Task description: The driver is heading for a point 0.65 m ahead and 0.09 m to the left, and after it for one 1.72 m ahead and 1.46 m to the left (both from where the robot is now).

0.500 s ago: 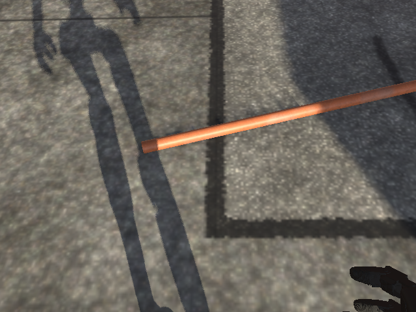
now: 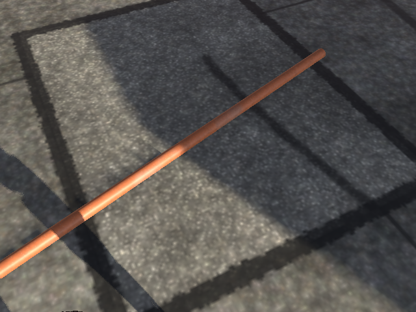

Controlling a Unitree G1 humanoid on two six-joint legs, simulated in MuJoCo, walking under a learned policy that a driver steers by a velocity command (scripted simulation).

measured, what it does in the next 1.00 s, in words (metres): walks ahead, turning left: right foot, then left foot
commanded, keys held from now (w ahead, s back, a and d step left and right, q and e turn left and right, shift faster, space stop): w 0.20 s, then w+q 0.80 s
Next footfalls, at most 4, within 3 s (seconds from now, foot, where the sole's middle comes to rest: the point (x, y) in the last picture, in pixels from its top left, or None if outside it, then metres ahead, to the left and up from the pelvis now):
0.14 right None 0.24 -0.15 -0.78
0.68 left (168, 298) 0.54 0.10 -0.78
1.18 right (194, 210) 0.86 -0.01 -0.78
1.60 left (86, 199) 0.91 0.38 -0.73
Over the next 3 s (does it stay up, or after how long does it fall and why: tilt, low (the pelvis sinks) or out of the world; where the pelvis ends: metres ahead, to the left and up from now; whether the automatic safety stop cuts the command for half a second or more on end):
stays up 1.19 0.71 0.00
